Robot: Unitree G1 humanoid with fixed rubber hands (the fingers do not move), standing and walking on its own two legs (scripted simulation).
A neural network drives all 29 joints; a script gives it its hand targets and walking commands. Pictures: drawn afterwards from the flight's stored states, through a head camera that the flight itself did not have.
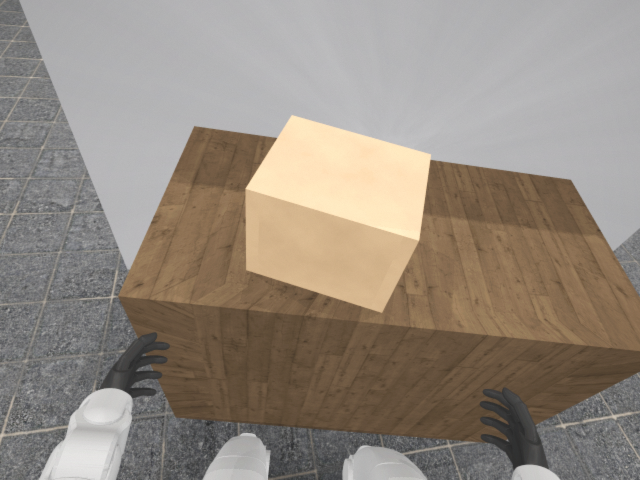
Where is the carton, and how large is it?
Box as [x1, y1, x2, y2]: [245, 115, 430, 312]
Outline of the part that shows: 292,115 245,189 246,269 381,312 418,241 430,154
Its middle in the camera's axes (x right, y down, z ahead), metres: +0.03 -0.04 +0.66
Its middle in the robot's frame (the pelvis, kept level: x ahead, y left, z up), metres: +0.51 -0.02 +0.00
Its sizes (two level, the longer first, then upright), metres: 0.245 0.203 0.191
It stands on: a pedestal, 0.64 m high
